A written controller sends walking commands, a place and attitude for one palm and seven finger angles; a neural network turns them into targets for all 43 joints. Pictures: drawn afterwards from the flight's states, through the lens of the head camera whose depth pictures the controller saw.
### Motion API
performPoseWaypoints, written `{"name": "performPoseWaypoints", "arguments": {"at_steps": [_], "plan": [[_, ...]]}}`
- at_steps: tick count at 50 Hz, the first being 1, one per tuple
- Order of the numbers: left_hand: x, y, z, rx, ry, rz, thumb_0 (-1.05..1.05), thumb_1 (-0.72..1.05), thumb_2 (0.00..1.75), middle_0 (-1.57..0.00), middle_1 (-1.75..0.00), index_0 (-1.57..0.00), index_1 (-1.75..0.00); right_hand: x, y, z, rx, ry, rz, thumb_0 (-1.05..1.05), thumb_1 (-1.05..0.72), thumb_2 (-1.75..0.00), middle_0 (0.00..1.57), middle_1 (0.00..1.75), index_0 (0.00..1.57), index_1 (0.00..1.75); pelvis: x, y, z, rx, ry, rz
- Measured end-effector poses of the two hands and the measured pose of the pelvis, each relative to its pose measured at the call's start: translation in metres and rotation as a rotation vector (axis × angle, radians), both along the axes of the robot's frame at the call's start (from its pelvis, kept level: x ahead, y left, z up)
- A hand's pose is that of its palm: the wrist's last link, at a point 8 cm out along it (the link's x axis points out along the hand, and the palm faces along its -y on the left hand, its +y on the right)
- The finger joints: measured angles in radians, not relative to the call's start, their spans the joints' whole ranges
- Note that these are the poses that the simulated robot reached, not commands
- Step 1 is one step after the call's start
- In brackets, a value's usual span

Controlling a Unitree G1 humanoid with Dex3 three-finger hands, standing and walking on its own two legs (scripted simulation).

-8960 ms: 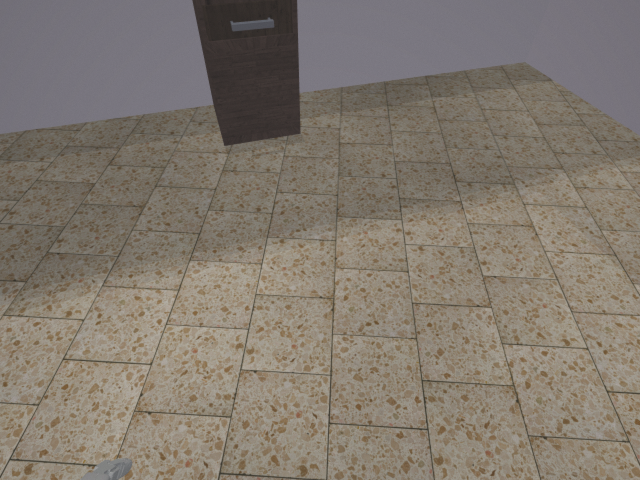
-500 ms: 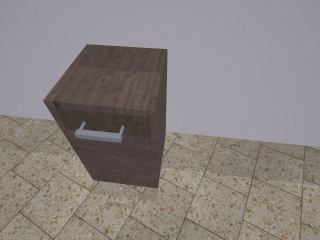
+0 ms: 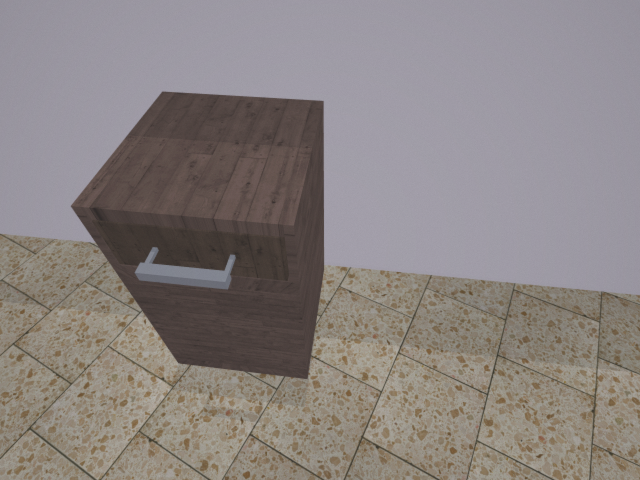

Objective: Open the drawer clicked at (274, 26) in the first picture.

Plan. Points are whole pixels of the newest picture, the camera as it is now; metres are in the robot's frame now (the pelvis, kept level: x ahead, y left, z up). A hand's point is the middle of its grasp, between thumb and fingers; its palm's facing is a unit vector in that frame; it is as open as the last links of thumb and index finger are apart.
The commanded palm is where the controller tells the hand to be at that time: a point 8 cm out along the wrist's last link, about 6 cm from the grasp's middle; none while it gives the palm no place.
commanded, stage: shuffle to correct the standing spot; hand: left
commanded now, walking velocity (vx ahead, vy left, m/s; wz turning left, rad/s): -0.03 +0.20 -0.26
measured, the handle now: (188, 266) +0.52 +0.31 -0.15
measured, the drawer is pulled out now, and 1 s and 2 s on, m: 0.00 0.00 0.00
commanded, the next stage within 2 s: come to a stop and stand still in 1.02 s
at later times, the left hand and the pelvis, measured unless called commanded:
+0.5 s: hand out of the picture +0.01 +0.25 -0.17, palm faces +0.03 -0.96 -0.27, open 7.4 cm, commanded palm none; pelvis -0.03 +0.05 -0.01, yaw -2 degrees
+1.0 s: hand out of the picture -0.04 +0.27 -0.16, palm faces +0.05 -0.96 -0.26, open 7.4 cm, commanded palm none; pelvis -0.04 +0.09 +0.00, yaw -1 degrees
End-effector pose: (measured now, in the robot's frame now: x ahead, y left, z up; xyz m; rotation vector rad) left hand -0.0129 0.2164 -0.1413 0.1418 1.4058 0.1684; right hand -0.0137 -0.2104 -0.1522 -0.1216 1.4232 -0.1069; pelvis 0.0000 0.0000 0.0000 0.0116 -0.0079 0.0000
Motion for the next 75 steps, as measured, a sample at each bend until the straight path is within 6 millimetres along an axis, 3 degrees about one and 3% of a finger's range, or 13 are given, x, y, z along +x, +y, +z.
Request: {"name": "performPoseWaypoints", "arguments": {"at_steps": [10,16,24,29,33,37,45,51,56,60,64,69,75], "plan": [[0.003,0.009,0.002,0.03,-0.019,-0.001,0.01,0.9,0.89,-0.21,-0.3,-0.21,-0.3,0.001,-0.007,-0.003,-0.013,-0.015,-0.022,0.01,-0.91,-0.9,0.2,0.3,0.2,0.3,-0.007,0.003,-0.003,0.003,0.007,-0.018],[0.004,0.036,-0.004,0.043,-0.045,0.013,0.01,0.9,0.89,-0.21,-0.3,-0.21,-0.3,0.003,-0.003,0.003,-0.056,-0.034,-0.017,0.01,-0.91,-0.9,0.2,0.3,0.2,0.3,-0.015,0.02,-0.006,0.007,0.012,-0.015],[0.014,0.073,-0.001,0.071,-0.04,-0.014,0.01,0.9,0.89,-0.2,-0.3,-0.2,-0.3,-0.003,0.02,0.006,-0.064,-0.068,-0.033,0.01,-0.91,-0.9,0.2,0.3,0.2,0.3,-0.026,0.044,-0.006,0.008,0.024,-0.042],[0.024,0.076,0.008,0.092,-0.069,-0.038,0.01,0.91,0.89,-0.2,-0.3,-0.2,-0.3,-0.004,0.035,-0.004,-0.018,-0.067,-0.028,0.01,-0.91,-0.9,0.2,0.3,0.2,0.3,-0.031,0.049,-0.005,0.02,0.04,-0.047],[0.028,0.07,0.01,0.112,-0.102,-0.054,0.01,0.91,0.89,-0.2,-0.3,-0.2,-0.3,-0.007,0.035,-0.019,0.013,-0.073,-0.038,0.01,-0.93,-0.9,0.2,0.3,0.2,0.3,-0.035,0.048,-0.012,0.045,0.046,-0.052],[0.017,0.064,0.018,0.116,-0.125,-0.043,0.0,0.9,0.89,-0.2,-0.3,-0.2,-0.3,-0.005,0.034,-0.021,0.027,-0.059,-0.03,0.01,-0.92,-0.9,0.2,0.3,0.2,0.3,-0.039,0.05,-0.008,0.039,0.033,-0.035],[-0.021,0.078,0.023,0.086,-0.052,-0.013,0.01,0.9,0.89,-0.21,-0.3,-0.21,-0.3,0.02,0.035,0.004,0.004,-0.119,-0.023,0.01,-0.91,-0.9,0.2,0.3,0.2,0.3,-0.041,0.063,0.005,0.072,0.028,-0.031],[-0.04,0.112,0.012,0.062,-0.01,0.017,0.01,0.9,0.89,-0.21,-0.3,-0.21,-0.3,0.046,0.054,0.014,-0.046,-0.163,0.016,0.01,-0.91,-0.9,0.2,0.3,0.2,0.3,-0.039,0.092,0.001,0.058,0.026,-0.025],[-0.042,0.16,-0.016,0.054,0.019,0.033,0.01,0.9,0.89,-0.21,-0.3,-0.21,-0.3,0.065,0.086,0.013,-0.096,-0.232,0.044,0.01,-0.91,-0.9,0.2,0.3,0.2,0.3,-0.033,0.128,-0.017,0.023,0.024,-0.022],[-0.025,0.187,-0.019,0.074,0.009,0.027,0.01,0.9,0.89,-0.21,-0.3,-0.2,-0.3,0.055,0.116,0.016,-0.095,-0.228,0.042,0.01,-0.91,-0.9,0.2,0.3,0.2,0.3,-0.035,0.144,-0.015,0.026,0.017,-0.032],[-0.001,0.193,-0.008,0.056,-0.056,-0.002,0.01,0.91,0.89,-0.2,-0.3,-0.2,-0.3,0.038,0.144,0.016,-0.065,-0.205,0.015,0.01,-0.92,-0.9,0.2,0.3,0.2,0.3,-0.032,0.157,-0.007,0.027,0.022,-0.033],[0.016,0.183,0.0,0.017,-0.087,-0.047,0.01,0.91,0.89,-0.2,-0.3,-0.2,-0.3,0.014,0.152,0.013,-0.062,-0.174,-0.035,0.0,-0.95,-0.9,0.2,0.3,0.21,0.3,-0.031,0.166,-0.002,0.028,0.022,-0.044],[0.026,0.173,0.002,0.021,-0.095,-0.087,0.01,0.94,0.89,-0.2,-0.3,-0.2,-0.3,-0.029,0.149,0.004,-0.044,-0.084,-0.087,0.01,-0.93,-0.9,0.2,0.3,0.21,0.3,-0.04,0.16,-0.003,0.027,0.018,-0.055]]}}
